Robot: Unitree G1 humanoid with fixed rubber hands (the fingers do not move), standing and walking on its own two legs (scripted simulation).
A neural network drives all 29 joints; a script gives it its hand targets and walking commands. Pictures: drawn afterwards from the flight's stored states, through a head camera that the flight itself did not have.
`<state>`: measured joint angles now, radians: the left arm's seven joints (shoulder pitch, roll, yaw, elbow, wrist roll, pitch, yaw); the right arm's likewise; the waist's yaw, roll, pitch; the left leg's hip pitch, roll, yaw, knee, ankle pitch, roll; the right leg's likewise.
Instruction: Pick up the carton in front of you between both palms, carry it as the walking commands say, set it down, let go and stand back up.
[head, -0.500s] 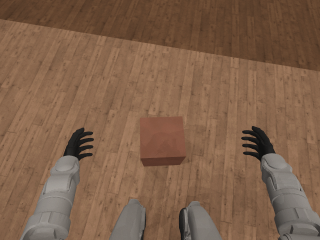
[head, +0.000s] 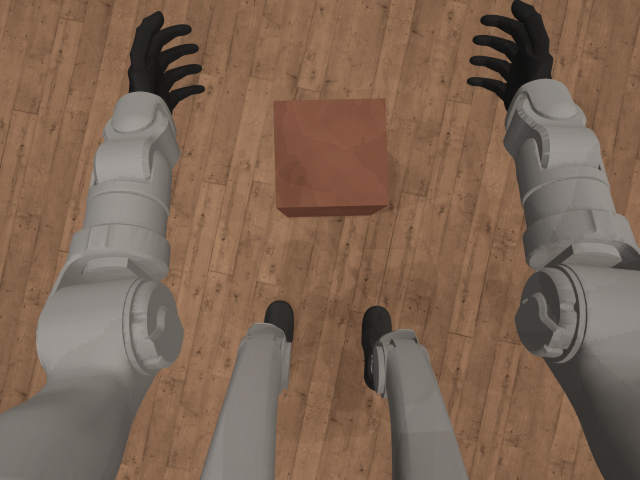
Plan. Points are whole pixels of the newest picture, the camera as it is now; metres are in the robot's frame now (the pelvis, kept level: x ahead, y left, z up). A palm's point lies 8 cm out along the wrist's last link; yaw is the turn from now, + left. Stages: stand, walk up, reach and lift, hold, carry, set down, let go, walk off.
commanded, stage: reach and lift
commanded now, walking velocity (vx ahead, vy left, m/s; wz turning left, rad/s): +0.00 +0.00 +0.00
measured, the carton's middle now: (329, 166) +0.54 +0.02 -0.53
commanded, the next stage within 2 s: none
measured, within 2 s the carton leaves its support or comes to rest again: leaves its support in 1.80 s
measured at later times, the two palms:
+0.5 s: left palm (212, 138) +0.53 +0.21 -0.31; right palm (449, 134) +0.55 -0.17 -0.31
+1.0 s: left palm (240, 165) +0.52 +0.20 -0.47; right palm (421, 162) +0.54 -0.17 -0.47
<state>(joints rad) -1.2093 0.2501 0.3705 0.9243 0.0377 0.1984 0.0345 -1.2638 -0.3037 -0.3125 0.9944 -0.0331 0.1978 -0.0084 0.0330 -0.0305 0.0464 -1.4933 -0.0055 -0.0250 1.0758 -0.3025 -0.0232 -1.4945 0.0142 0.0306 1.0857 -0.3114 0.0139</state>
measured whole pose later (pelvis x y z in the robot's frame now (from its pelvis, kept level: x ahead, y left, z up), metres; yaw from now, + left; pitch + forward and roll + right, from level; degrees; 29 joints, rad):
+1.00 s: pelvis -0.03 +0.00 -0.28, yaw +1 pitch +38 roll +1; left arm -1.53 0.35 0.17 1.14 -0.18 0.08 0.11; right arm -1.58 -0.42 -0.08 1.21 0.18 0.08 -0.08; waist 0.03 -0.01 0.41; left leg -2.24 -0.04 -0.03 2.18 -0.60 -0.05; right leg -2.25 0.05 0.06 2.19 -0.61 0.06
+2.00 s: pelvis -0.02 +0.00 -0.27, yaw +0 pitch +41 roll +1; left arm -1.21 0.15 0.32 0.72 -0.02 0.32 0.13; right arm -1.26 -0.16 -0.26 0.80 0.06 0.30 -0.13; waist 0.01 -0.03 0.11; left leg -2.22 -0.11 -0.09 2.13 -0.62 -0.11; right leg -2.24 0.12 0.08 2.14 -0.61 0.08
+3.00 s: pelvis +0.02 +0.00 +0.00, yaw -1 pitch +30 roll +0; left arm -0.65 -0.08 0.40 0.62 0.20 0.33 0.02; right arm -0.64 0.10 -0.39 0.62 -0.18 0.33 -0.05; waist 0.02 -0.03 -0.20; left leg -1.27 -0.08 -0.13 1.20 -0.45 -0.05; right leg -1.28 0.10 0.13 1.21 -0.45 0.04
